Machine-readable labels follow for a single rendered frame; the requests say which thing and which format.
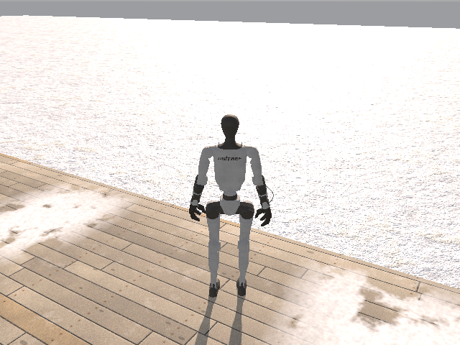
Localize left robot hand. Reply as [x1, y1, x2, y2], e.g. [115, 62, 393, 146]
[189, 204, 206, 221]

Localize robot left upper arm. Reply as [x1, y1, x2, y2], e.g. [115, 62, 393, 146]
[196, 145, 215, 185]

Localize robot right forearm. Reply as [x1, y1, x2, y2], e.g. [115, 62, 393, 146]
[256, 175, 270, 209]

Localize right robot hand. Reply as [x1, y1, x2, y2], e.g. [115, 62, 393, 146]
[255, 207, 272, 226]

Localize robot right upper arm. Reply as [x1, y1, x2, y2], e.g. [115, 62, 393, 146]
[245, 145, 264, 185]

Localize robot head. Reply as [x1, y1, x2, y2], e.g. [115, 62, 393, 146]
[218, 114, 242, 150]

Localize left robot foot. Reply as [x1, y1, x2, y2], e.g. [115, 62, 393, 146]
[209, 278, 220, 298]

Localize robot left forearm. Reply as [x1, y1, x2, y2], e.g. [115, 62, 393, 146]
[190, 174, 204, 206]

